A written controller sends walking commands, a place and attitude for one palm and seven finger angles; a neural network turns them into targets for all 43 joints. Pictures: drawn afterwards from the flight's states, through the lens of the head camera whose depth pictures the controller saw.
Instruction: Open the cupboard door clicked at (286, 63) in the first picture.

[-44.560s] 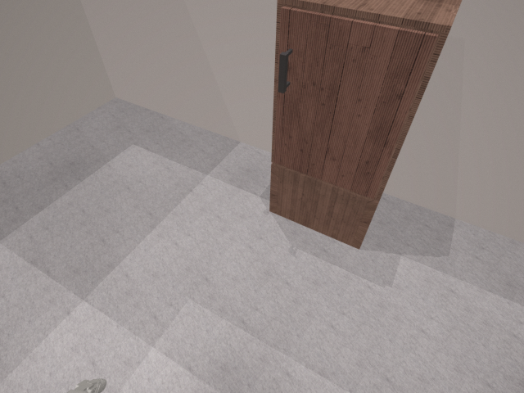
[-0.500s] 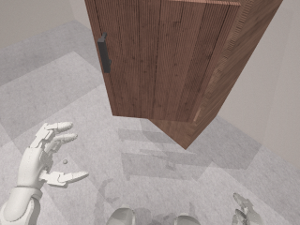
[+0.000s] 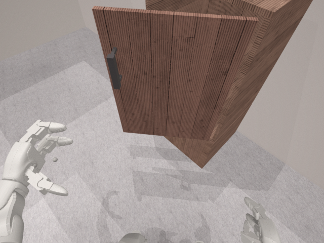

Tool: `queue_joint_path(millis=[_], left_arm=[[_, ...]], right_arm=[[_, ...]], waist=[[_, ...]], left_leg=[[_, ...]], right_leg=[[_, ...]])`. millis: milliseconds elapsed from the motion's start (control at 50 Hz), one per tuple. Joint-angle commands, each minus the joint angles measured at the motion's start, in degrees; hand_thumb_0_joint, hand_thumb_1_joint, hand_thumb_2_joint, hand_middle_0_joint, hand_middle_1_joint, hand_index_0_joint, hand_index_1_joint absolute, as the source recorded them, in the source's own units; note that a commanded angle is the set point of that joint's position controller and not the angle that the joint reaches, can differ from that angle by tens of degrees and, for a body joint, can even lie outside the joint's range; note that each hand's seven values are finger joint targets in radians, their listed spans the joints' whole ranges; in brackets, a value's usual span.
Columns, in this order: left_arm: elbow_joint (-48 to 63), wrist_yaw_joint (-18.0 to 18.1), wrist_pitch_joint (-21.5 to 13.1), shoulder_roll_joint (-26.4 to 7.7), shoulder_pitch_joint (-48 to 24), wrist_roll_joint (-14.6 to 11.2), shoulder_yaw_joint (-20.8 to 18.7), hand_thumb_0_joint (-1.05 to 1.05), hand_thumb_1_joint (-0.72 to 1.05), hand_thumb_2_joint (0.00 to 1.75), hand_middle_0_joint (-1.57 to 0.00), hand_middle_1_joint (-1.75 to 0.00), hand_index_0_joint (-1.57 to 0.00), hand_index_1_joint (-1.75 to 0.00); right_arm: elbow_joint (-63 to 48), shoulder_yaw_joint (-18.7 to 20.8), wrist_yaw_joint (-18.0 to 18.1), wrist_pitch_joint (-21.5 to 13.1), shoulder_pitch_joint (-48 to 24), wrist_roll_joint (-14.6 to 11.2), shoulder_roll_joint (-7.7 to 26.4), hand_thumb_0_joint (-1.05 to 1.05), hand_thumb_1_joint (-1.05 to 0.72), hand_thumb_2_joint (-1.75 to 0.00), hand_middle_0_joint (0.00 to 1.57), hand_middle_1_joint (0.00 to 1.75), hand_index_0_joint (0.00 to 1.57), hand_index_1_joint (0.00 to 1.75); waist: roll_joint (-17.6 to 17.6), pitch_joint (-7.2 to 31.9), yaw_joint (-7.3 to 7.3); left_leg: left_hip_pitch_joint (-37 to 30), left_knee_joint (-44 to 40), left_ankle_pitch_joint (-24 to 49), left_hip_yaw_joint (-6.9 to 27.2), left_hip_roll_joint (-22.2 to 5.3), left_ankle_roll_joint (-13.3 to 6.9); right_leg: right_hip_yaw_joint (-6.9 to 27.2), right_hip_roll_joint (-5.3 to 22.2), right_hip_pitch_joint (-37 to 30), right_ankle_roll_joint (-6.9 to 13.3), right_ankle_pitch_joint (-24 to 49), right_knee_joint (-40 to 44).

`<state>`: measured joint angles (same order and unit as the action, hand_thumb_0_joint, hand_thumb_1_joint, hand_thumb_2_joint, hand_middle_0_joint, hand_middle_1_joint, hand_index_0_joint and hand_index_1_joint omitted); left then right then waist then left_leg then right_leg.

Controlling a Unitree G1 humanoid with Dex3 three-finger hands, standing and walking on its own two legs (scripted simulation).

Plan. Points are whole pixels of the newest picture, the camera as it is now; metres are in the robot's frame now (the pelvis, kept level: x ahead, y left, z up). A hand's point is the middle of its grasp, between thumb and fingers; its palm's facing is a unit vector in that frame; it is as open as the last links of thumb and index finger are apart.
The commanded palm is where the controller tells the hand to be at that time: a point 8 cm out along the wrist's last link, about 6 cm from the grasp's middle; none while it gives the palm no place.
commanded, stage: raise the hand with hooked fingers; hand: left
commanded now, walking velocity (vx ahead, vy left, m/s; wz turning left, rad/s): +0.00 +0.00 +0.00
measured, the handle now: (115, 68) +0.60 +0.20 +0.06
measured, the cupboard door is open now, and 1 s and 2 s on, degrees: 39 39 39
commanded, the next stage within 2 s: move the hooked fingers beside the handle in 0.58 s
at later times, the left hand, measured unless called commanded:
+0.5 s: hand (57, 152) +0.29 +0.26 +0.08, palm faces -0.02 -1.00 -0.05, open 13.9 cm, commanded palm +0.26 +0.31 +0.08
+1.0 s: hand (68, 134) +0.33 +0.25 +0.08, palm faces -0.05 -1.00 -0.03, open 14.0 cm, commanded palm +0.32 +0.31 +0.07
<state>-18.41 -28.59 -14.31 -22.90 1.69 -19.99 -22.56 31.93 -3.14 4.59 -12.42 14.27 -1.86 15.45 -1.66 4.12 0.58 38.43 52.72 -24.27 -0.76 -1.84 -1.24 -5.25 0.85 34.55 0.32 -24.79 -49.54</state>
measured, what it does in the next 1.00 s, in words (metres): stands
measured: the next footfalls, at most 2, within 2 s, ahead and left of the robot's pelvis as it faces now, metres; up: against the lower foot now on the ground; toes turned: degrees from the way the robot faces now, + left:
none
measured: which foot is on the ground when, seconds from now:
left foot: down 0.00-1.00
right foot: down 0.00-1.00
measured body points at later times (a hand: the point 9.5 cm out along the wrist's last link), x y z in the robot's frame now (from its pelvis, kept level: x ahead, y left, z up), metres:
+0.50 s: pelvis +0.00 -0.01 +0.00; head +0.05 +0.00 +0.45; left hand +0.28 +0.31 +0.08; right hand +0.14 -0.27 -0.08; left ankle +0.02 +0.10 -0.69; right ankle +0.00 -0.12 -0.69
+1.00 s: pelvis -0.01 -0.01 +0.00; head +0.05 +0.00 +0.45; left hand +0.33 +0.31 +0.08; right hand +0.13 -0.26 -0.09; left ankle +0.02 +0.10 -0.69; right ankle +0.00 -0.12 -0.69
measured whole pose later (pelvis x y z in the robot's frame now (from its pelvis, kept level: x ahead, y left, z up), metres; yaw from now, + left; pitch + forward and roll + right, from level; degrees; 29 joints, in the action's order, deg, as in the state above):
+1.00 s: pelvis -0.01 -0.01 +0.00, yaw +0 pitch +11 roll -2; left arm -36.0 -30.8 -16.4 -25.7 -16.4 -17.4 -23.7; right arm 33.6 -2.9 4.9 -10.9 15.8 -2.0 16.4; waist -1.0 3.5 -1.4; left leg 39.8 51.6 -22.5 -1.1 -2.0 -0.9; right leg -4.7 0.6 36.7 0.8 -23.5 -49.4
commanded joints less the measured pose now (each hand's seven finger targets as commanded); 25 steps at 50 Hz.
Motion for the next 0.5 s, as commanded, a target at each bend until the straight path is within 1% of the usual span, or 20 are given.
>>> queue_joint_path(millis=[0, 20, 60, 80, 100, 120, 140, 180, 240, 260, 280, 300, 320, 340, 360, 400, 420, 440, 460, 480], left_arm=[[8.94, -0.46, -5.49, -15.75, -14.59, -2.51, -8.30, 0.00, -0.50, 0.30, -0.30, -1.20, -0.30, -1.20], [7.49, -0.92, -5.05, -16.82, -15.23, -2.28, -8.68, 0.00, -0.50, 0.30, -0.30, -1.20, -0.30, -1.20], [4.41, -2.35, -3.72, -16.81, -15.03, -1.91, -8.20, 0.00, -0.50, 0.30, -0.30, -1.20, -0.30, -1.20], [2.25, -3.22, -2.71, -15.14, -13.54, -2.06, -6.86, 0.00, -0.50, 0.30, -0.30, -1.20, -0.30, -1.20], [2.24, -3.97, -2.20, -13.92, -12.95, -2.24, -5.67, 0.00, -0.50, 0.30, -0.30, -1.20, -0.30, -1.20], [2.48, -4.84, -1.93, -13.88, -12.47, -2.68, -5.64, 0.00, -0.50, 0.30, -0.30, -1.20, -0.30, -1.20], [2.93, -5.18, -1.80, -14.58, -12.62, -2.63, -5.92, 0.00, -0.50, 0.30, -0.30, -1.20, -0.30, -1.20], [4.27, -4.86, -2.25, -15.89, -13.12, -2.93, -7.14, 0.00, -0.50, 0.30, -0.30, -1.20, -0.30, -1.20], [3.91, -3.05, -3.97, -17.86, -13.48, -3.15, -10.05, 0.00, -0.50, 0.30, -0.30, -1.20, -0.30, -1.20], [3.60, -2.52, -4.62, -17.53, -13.48, -3.38, -10.29, 0.00, -0.50, 0.30, -0.30, -1.20, -0.30, -1.20], [4.61, -1.90, -5.44, -17.73, -14.22, -3.22, -10.64, 0.00, -0.50, 0.30, -0.30, -1.20, -0.30, -1.20], [4.99, -1.60, -6.05, -17.41, -14.58, -3.04, -10.34, 0.00, -0.50, 0.30, -0.30, -1.20, -0.30, -1.20], [6.47, -1.33, -6.56, -18.54, -15.81, -2.90, -10.77, 0.00, -0.50, 0.30, -0.30, -1.20, -0.30, -1.20], [6.92, -1.29, -6.87, -17.92, -15.40, -2.47, -10.13, 0.00, -0.50, 0.30, -0.30, -1.20, -0.30, -1.20], [6.82, -1.35, -6.99, -17.00, -14.60, -2.20, -9.19, 0.00, -0.50, 0.30, -0.30, -1.20, -0.30, -1.20], [6.90, -1.66, -6.90, -16.48, -13.94, -1.83, -8.31, 0.00, -0.50, 0.30, -0.30, -1.20, -0.30, -1.20], [6.03, -2.10, -6.48, -16.36, -13.96, -2.09, -7.94, 0.00, -0.50, 0.30, -0.30, -1.20, -0.30, -1.20], [5.05, -2.44, -6.13, -15.89, -13.71, -2.29, -7.85, 0.00, -0.50, 0.30, -0.30, -1.20, -0.30, -1.20], [4.41, -2.68, -5.73, -15.87, -14.06, -2.33, -7.66, 0.00, -0.50, 0.30, -0.30, -1.20, -0.30, -1.20], [4.31, -2.84, -5.52, -16.34, -14.69, -2.51, -8.14, 0.00, -0.50, 0.30, -0.30, -1.20, -0.30, -1.20]], right_arm=[[-6.34, 3.88, 0.97, -2.57, 0.15, -0.40, 8.87, 0.00, -0.90, -0.90, 0.20, 0.30, 0.20, 0.30], [-6.40, 3.80, 0.88, -2.43, 0.46, -0.33, 9.12, 0.00, -0.90, -0.90, 0.20, 0.30, 0.20, 0.30], [-6.46, 3.95, 0.89, -2.09, 0.68, -0.63, 9.33, 0.00, -0.90, -0.90, 0.20, 0.30, 0.20, 0.30], [-6.69, 3.97, 0.86, -1.97, 0.80, -0.71, 9.36, 0.00, -0.90, -0.90, 0.20, 0.30, 0.20, 0.30], [-6.95, 4.14, 0.76, -2.01, 0.72, -0.96, 9.43, 0.00, -0.90, -0.90, 0.20, 0.30, 0.20, 0.30], [-7.40, 4.23, 0.64, -2.18, 0.81, -0.85, 9.53, 0.00, -0.90, -0.90, 0.20, 0.30, 0.20, 0.30], [-7.46, 4.26, 0.47, -2.17, 0.95, -0.88, 9.66, 0.00, -0.90, -0.90, 0.20, 0.30, 0.20, 0.30], [-7.80, 4.45, 0.17, -2.16, 0.87, -0.71, 9.71, 0.00, -0.90, -0.90, 0.20, 0.30, 0.20, 0.30], [-7.75, 4.55, -0.09, -1.93, 1.43, -0.30, 9.70, 0.00, -0.90, -0.90, 0.20, 0.30, 0.20, 0.30], [-7.68, 4.53, -0.13, -1.83, 1.29, -0.29, 9.58, 0.00, -0.90, -0.90, 0.20, 0.30, 0.20, 0.30], [-7.64, 4.64, -0.18, -1.80, 1.38, -0.29, 9.51, 0.00, -0.90, -0.90, 0.20, 0.30, 0.20, 0.30], [-7.69, 4.55, -0.21, -1.81, 1.13, -0.27, 9.37, 0.00, -0.90, -0.90, 0.20, 0.30, 0.20, 0.30], [-7.75, 4.52, -0.29, -1.82, 1.17, -0.05, 9.42, 0.00, -0.90, -0.90, 0.20, 0.30, 0.20, 0.30], [-7.68, 4.56, -0.29, -1.74, 1.39, -0.18, 9.11, 0.00, -0.90, -0.90, 0.20, 0.30, 0.20, 0.30], [-7.68, 4.57, -0.24, -1.76, 1.36, -0.32, 8.93, 0.00, -0.90, -0.90, 0.20, 0.30, 0.20, 0.30], [-7.60, 4.60, -0.10, -1.85, 1.32, -0.33, 9.02, 0.00, -0.90, -0.90, 0.20, 0.30, 0.20, 0.30], [-7.62, 4.52, -0.03, -1.75, 1.56, -0.24, 9.32, 0.00, -0.90, -0.90, 0.20, 0.30, 0.20, 0.30], [-7.45, 4.48, 0.04, -1.67, 1.13, -0.43, 9.26, 0.00, -0.90, -0.90, 0.20, 0.30, 0.20, 0.30], [-7.38, 4.42, 0.19, -1.62, 1.01, -0.61, 9.30, 0.00, -0.90, -0.90, 0.20, 0.30, 0.20, 0.30], [-7.33, 4.46, 0.33, -1.60, 0.99, -0.62, 9.41, 0.00, -0.90, -0.90, 0.20, 0.30, 0.20, 0.30]], waist=[[-4.16, 14.43, -1.09], [-4.59, 14.21, -0.80], [-4.36, 14.62, -0.95], [-2.78, 13.73, -1.25], [-2.46, 13.91, -1.15], [-1.67, 14.56, -0.86], [-2.60, 15.30, -0.54], [-2.08, 14.95, -0.44], [1.06, 14.00, -0.39], [0.57, 13.26, -0.41], [-0.12, 14.16, -0.32], [-2.74, 14.35, -0.20], [-4.15, 15.21, 0.01], [-4.77, 16.56, -0.25], [-6.67, 16.06, -0.33], [-5.64, 16.09, -0.77], [-2.68, 14.96, -1.17], [-3.27, 14.00, -1.10], [-2.28, 12.87, -1.45], [-2.00, 13.09, -1.39]], left_leg=[[-12.04, -8.01, 17.31, 2.50, 1.53, 0.47], [-12.05, -8.00, 17.76, 2.53, 1.52, 0.47], [-11.70, -8.44, 17.56, 2.11, 1.60, 0.31], [-11.12, -8.52, 16.98, 1.84, 1.69, 0.12], [-11.10, -8.67, 16.97, 1.81, 1.70, 0.06], [-11.64, -8.34, 18.78, 1.87, 1.69, -0.11], [-11.89, -8.50, 19.40, 1.69, 1.71, -0.07], [-11.34, -8.68, 18.42, 1.73, 1.80, -0.08], [-9.61, -8.64, 17.01, 1.61, 1.76, -0.14], [-9.07, -8.63, 16.07, 1.42, 1.88, -0.11], [-9.40, -8.85, 15.70, 1.49, 1.83, -0.04], [-10.05, -8.89, 15.48, 1.29, 1.91, 0.02], [-10.42, -8.44, 16.23, 1.19, 1.93, -0.02], [-11.47, -8.64, 16.76, 1.14, 1.87, -0.09], [-12.00, -8.83, 16.35, 0.96, 1.88, -0.05], [-12.20, -8.94, 15.90, 1.09, 1.68, -0.20], [-11.13, -8.72, 15.68, 1.33, 1.54, -0.36], [-10.45, -8.90, 14.98, 1.27, 1.60, -0.27], [-9.85, -9.06, 13.82, 1.28, 1.56, -0.30], [-9.61, -9.20, 13.22, 1.35, 1.66, -0.31]], right_leg=[[1.92, -2.66, -5.10, 1.27, 15.99, 6.01], [2.03, -2.84, -5.61, 1.57, 16.34, 5.96], [2.26, -2.49, -6.21, 1.32, 16.73, 6.56], [2.40, -2.41, -6.02, 1.11, 16.75, 7.14], [2.39, -2.30, -6.11, 1.04, 16.86, 7.35], [2.60, -2.37, -7.12, 1.24, 18.83, 7.11], [2.53, -2.29, -7.29, 1.18, 19.46, 7.10], [2.68, -2.29, -7.00, 1.05, 18.33, 7.36], [3.03, -2.51, -7.13, 0.96, 16.80, 7.45], [3.43, -2.35, -7.05, 0.88, 15.94, 7.68], [3.18, -2.32, -6.96, 0.90, 15.18, 7.41], [3.35, -2.25, -6.81, 1.04, 14.76, 7.31], [3.72, -2.30, -7.62, 1.33, 15.46, 6.89], [3.66, -2.34, -7.85, 1.16, 16.04, 6.94], [3.64, -2.30, -7.16, 1.16, 15.58, 7.16], [3.45, -2.29, -6.70, 1.00, 15.23, 7.38], [3.55, -2.52, -6.91, 1.04, 15.32, 7.49], [3.70, -2.32, -6.61, 0.95, 14.96, 7.80], [3.78, -2.27, -6.08, 0.78, 13.87, 8.25], [3.85, -2.14, -6.18, 0.72, 13.14, 8.43]])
